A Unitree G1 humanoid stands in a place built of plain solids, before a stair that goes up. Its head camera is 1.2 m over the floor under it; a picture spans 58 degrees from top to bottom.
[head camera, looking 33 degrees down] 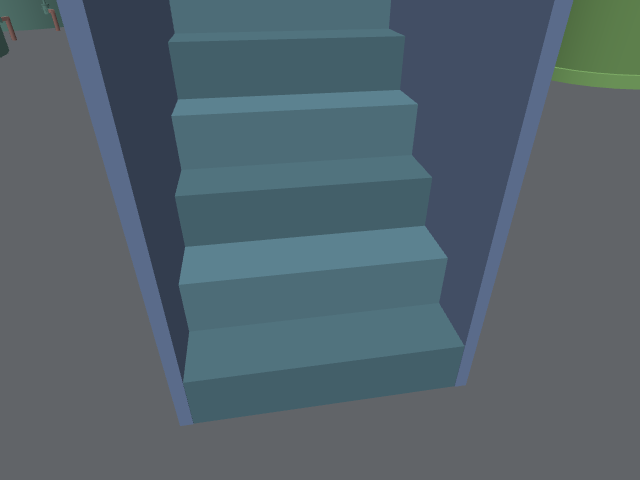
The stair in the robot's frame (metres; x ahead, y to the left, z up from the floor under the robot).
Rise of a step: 0.19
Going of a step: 0.21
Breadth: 0.93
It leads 9 degrees to the left of straight ahead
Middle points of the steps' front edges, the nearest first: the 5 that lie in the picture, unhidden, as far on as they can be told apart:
0.88 -0.03 0.19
1.08 0.00 0.38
1.28 0.04 0.58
1.48 0.07 0.77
1.69 0.10 0.96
